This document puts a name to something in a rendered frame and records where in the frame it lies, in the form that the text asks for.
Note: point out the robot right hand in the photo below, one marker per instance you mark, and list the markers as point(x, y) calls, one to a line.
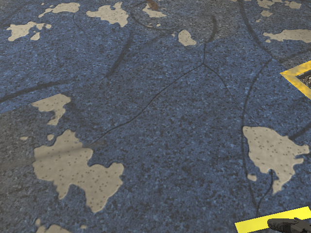
point(289, 225)

